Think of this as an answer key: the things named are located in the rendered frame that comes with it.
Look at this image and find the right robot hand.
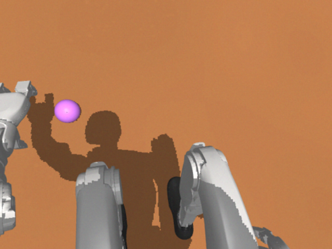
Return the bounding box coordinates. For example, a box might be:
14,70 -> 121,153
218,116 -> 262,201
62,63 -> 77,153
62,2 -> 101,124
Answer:
252,226 -> 290,249

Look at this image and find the left robot hand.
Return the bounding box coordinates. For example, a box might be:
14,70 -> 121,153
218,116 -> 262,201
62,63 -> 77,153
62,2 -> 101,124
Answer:
0,80 -> 37,149

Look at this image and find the ball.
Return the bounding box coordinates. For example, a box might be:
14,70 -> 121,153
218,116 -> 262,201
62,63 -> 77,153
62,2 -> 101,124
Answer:
54,100 -> 80,123

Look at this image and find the right robot foot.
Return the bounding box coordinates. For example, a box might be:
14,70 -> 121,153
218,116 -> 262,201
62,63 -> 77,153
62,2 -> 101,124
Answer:
167,177 -> 193,240

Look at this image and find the left robot arm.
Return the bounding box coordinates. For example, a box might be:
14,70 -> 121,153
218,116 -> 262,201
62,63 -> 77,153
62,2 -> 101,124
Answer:
0,120 -> 18,236

